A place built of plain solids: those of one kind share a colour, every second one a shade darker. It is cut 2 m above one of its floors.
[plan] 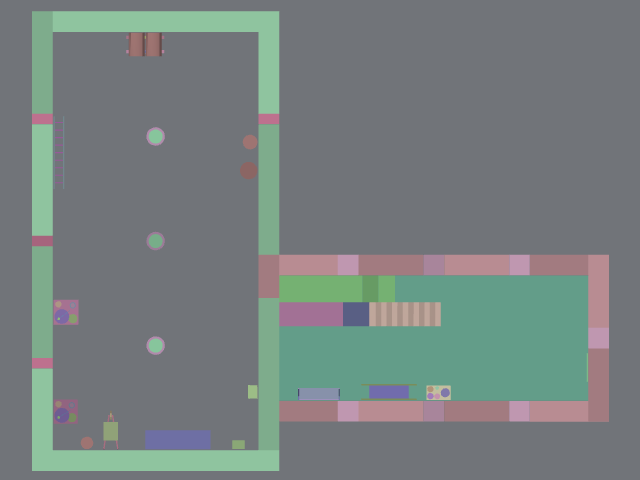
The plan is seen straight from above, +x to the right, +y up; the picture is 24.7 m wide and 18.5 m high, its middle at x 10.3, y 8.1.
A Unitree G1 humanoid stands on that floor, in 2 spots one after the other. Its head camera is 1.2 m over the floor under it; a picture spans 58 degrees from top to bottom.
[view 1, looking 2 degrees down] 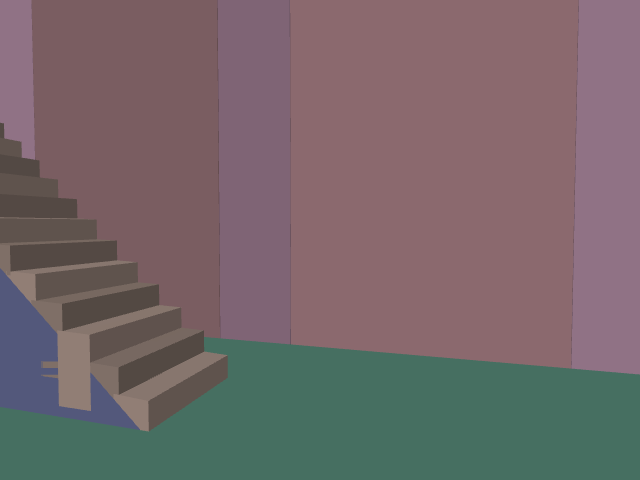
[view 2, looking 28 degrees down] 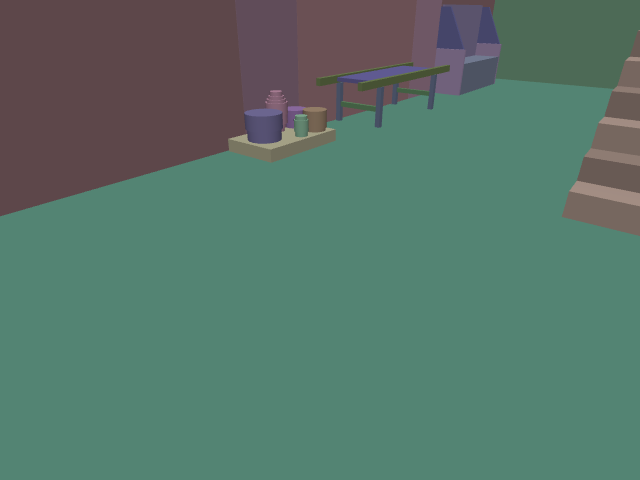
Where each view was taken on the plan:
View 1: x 16.63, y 2.70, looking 107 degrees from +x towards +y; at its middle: wall_vestibule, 4.23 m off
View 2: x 17.95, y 5.17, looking -141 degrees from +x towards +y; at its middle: floor_vestibule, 2.56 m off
